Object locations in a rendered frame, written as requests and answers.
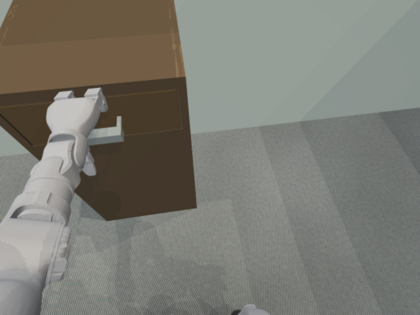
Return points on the robot left hand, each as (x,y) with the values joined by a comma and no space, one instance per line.
(77,114)

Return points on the robot right shin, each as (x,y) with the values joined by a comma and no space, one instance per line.
(248,306)

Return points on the handle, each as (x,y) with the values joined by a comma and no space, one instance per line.
(107,135)

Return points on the left robot forearm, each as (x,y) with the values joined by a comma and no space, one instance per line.
(48,192)

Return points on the drawer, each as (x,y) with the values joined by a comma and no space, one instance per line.
(141,113)

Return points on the left robot upper arm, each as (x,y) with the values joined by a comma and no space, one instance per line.
(33,253)

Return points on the cabinet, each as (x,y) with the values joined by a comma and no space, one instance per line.
(121,46)

